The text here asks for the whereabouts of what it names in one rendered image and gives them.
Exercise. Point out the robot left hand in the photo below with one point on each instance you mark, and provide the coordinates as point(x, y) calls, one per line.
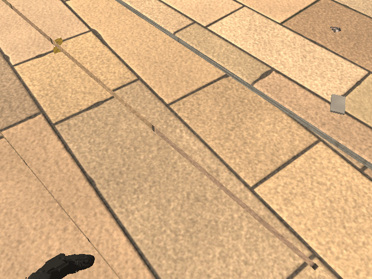
point(61, 265)

